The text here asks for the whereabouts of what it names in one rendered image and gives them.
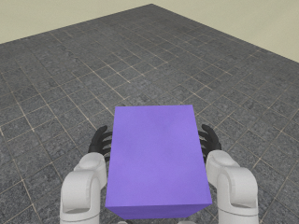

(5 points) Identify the robot right forearm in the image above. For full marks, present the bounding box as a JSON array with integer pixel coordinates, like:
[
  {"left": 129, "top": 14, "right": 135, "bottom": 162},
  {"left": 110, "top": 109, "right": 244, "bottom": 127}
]
[{"left": 206, "top": 149, "right": 259, "bottom": 224}]

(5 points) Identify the right robot hand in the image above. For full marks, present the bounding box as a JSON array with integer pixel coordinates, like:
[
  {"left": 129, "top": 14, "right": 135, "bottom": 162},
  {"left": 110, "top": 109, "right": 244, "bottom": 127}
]
[{"left": 197, "top": 124, "right": 221, "bottom": 164}]

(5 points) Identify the left robot hand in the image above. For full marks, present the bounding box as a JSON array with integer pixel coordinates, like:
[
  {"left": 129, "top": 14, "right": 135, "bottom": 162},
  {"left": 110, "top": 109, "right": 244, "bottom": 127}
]
[{"left": 88, "top": 125, "right": 113, "bottom": 162}]

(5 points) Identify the robot left forearm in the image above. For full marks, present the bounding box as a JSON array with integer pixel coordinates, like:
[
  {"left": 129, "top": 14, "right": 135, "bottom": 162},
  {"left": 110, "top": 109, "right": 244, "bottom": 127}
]
[{"left": 60, "top": 152, "right": 107, "bottom": 224}]

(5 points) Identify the carton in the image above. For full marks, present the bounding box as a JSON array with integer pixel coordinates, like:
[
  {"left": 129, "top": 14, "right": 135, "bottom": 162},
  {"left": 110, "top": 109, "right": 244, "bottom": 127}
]
[{"left": 105, "top": 105, "right": 213, "bottom": 219}]

